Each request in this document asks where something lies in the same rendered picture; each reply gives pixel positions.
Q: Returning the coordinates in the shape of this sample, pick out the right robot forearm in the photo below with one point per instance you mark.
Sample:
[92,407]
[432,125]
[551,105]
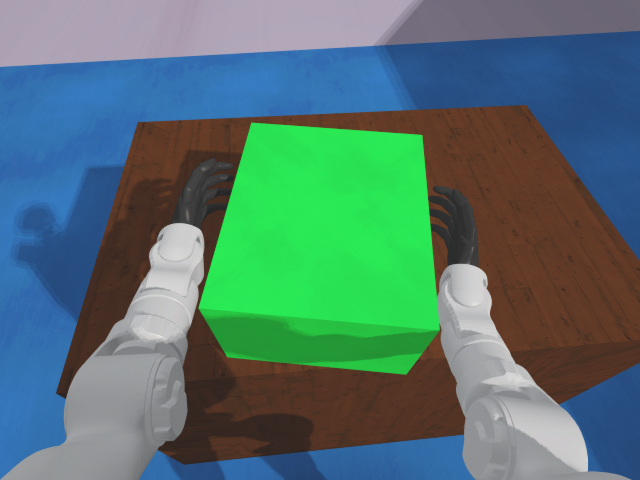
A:
[477,356]

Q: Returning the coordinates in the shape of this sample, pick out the left robot forearm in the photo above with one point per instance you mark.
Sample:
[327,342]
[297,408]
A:
[162,310]

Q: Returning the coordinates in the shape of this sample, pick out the right robot hand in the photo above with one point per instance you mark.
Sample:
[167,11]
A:
[461,237]

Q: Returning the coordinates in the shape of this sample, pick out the carton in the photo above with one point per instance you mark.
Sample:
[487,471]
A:
[325,254]

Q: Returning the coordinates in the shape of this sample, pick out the pedestal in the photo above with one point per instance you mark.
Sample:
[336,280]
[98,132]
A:
[564,284]

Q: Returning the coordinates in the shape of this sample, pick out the left robot hand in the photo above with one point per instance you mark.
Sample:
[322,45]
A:
[191,206]

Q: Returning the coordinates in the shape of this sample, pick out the left robot upper arm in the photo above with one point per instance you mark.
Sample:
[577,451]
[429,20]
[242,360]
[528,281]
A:
[121,409]

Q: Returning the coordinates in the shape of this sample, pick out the right robot upper arm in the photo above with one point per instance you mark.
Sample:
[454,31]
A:
[515,439]

